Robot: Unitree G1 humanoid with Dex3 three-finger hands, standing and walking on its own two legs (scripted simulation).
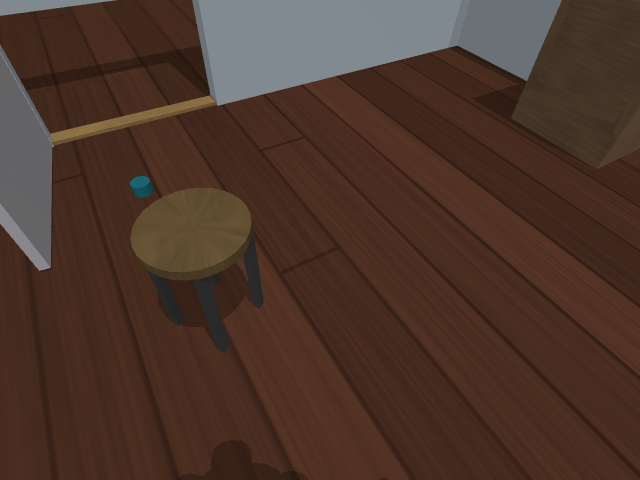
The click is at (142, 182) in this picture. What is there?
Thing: low tin
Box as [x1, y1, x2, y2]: [130, 176, 152, 197]
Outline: 131,180 130,185 136,196 143,197 152,192 152,187 147,177 138,176
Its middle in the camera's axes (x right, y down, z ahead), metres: -0.85 -0.24 +1.85
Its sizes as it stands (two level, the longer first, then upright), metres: 0.088 0.088 0.060
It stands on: the floor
